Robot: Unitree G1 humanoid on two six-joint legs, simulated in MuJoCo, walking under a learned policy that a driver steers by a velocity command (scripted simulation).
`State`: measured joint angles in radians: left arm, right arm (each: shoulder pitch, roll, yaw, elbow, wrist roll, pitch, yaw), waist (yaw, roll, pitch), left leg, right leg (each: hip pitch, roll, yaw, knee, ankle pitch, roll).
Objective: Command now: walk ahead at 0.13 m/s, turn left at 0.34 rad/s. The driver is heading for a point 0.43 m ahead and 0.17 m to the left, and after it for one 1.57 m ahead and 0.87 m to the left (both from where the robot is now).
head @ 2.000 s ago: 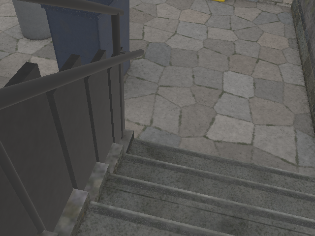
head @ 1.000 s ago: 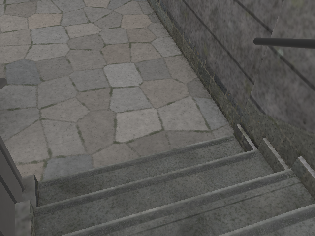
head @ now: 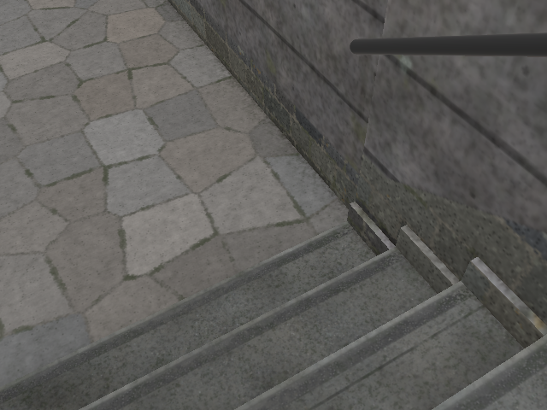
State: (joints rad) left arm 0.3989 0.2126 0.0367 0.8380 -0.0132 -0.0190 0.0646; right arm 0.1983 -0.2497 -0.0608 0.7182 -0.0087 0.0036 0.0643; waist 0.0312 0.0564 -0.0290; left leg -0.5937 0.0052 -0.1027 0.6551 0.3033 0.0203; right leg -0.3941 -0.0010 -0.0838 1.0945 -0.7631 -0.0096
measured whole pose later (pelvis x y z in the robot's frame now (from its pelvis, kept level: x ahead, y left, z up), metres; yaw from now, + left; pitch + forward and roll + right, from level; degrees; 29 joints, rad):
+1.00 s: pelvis +0.10 -0.02 -0.09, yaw +35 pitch +1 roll +0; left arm 0.25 0.27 0.03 0.71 0.01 0.08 0.06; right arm 0.21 -0.24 -0.02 0.58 0.03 0.11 -0.01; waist 0.03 0.00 0.02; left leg -0.52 0.01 0.00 0.99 -0.37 -0.02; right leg -0.35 -0.07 -0.13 0.61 -0.27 -0.03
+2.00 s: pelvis +0.44 +0.15 -0.27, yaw +45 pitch +3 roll -1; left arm 0.53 0.14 0.00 0.99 0.00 -0.07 0.00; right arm 0.22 -0.21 -0.04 0.76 0.00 -0.04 -0.03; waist 0.02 0.04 -0.03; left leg -0.88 0.05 -0.09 1.26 -0.02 0.03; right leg -0.24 0.08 0.01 0.62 -0.43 -0.07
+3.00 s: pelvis +0.84 +0.48 -0.60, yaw +44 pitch +2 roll +1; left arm 0.32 0.13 0.00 0.93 0.03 0.00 -0.01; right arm 0.29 -0.18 0.00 0.90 0.04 0.03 -0.07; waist -0.02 0.03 0.00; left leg -0.73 -0.02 -0.14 1.86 -0.68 -0.06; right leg -0.37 0.07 0.01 0.55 -0.21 -0.08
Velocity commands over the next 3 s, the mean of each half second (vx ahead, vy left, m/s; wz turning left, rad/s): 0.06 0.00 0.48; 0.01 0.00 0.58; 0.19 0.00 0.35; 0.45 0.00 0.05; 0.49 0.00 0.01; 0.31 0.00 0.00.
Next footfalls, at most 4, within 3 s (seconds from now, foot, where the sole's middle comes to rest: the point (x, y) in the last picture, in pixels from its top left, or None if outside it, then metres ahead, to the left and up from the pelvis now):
0.08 left None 0.13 0.10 -0.86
0.58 right None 0.24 -0.08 -0.86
1.06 left None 0.08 0.09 -0.86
1.74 right None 0.48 0.07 -1.03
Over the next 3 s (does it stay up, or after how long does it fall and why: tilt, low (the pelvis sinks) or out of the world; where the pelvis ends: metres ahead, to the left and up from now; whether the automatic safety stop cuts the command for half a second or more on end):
stays up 0.84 0.48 -0.60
